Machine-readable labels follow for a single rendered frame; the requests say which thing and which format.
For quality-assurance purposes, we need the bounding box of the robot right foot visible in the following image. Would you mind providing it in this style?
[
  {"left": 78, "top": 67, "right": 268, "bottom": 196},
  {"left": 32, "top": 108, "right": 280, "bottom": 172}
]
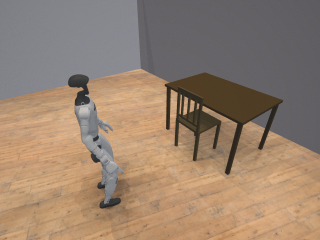
[{"left": 99, "top": 198, "right": 121, "bottom": 209}]

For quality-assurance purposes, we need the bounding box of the right robot upper arm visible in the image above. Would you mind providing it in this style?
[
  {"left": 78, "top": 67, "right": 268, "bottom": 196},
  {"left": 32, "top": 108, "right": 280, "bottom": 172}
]
[{"left": 78, "top": 106, "right": 94, "bottom": 144}]

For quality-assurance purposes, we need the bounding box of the right robot hand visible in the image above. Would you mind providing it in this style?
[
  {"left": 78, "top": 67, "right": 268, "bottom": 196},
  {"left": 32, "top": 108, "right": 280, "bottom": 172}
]
[{"left": 105, "top": 160, "right": 124, "bottom": 179}]

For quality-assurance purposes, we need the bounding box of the chair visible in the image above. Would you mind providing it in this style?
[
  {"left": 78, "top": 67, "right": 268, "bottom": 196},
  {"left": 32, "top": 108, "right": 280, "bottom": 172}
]
[{"left": 174, "top": 86, "right": 222, "bottom": 162}]

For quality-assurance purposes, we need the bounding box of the table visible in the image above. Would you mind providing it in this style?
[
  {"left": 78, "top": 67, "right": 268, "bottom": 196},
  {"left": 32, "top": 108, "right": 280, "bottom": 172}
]
[{"left": 165, "top": 72, "right": 283, "bottom": 175}]

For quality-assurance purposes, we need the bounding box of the robot left forearm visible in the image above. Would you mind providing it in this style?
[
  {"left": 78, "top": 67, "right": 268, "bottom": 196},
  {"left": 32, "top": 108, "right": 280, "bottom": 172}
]
[{"left": 97, "top": 116, "right": 103, "bottom": 125}]

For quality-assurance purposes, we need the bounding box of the right robot shin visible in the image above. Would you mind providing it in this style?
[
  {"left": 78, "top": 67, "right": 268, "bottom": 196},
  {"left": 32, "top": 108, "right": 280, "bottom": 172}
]
[{"left": 104, "top": 177, "right": 119, "bottom": 204}]

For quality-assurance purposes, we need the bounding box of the left robot hand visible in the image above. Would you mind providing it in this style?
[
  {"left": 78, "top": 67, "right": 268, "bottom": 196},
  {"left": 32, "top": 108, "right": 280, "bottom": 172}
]
[{"left": 99, "top": 121, "right": 113, "bottom": 134}]

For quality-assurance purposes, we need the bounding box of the robot right forearm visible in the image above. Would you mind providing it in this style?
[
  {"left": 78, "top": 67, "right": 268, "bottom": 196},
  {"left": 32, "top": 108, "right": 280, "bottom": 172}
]
[{"left": 84, "top": 137, "right": 110, "bottom": 165}]

